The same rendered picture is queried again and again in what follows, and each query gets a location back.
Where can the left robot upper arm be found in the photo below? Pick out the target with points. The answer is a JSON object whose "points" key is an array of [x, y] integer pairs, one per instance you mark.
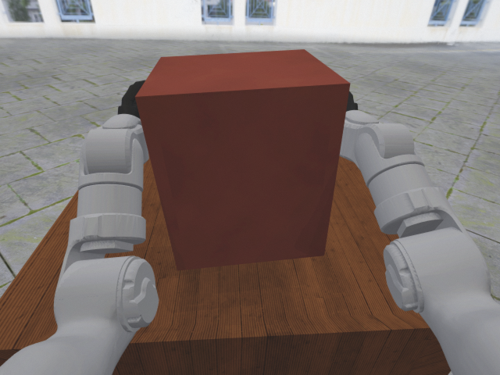
{"points": [[99, 306]]}

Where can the right robot hand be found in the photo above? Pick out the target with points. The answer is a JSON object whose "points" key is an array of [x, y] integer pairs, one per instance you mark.
{"points": [[351, 105]]}

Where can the carton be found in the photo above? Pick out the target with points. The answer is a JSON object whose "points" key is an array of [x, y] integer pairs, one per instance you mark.
{"points": [[244, 148]]}

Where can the left robot hand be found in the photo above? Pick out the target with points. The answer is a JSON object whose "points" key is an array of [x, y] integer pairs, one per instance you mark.
{"points": [[129, 105]]}

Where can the left robot forearm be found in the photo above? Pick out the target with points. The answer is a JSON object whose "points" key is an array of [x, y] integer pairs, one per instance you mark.
{"points": [[110, 187]]}

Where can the pedestal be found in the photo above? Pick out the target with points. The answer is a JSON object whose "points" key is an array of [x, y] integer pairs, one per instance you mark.
{"points": [[324, 315]]}

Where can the right robot forearm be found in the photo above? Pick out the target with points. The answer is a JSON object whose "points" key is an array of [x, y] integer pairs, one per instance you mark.
{"points": [[407, 203]]}

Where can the right robot upper arm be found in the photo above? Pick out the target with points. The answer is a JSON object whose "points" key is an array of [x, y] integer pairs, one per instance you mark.
{"points": [[439, 275]]}

